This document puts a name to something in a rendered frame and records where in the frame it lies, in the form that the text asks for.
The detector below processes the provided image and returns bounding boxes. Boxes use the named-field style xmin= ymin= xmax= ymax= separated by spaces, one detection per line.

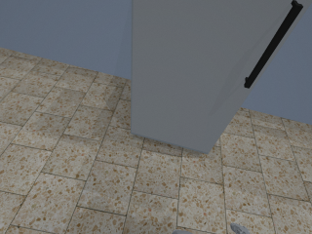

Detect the right robot hand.
xmin=230 ymin=222 xmax=251 ymax=234

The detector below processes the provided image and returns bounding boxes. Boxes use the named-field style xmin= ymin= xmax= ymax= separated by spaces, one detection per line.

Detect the fridge door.
xmin=132 ymin=0 xmax=312 ymax=153

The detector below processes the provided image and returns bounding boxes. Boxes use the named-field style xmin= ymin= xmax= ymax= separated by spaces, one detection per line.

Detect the handle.
xmin=244 ymin=0 xmax=303 ymax=89

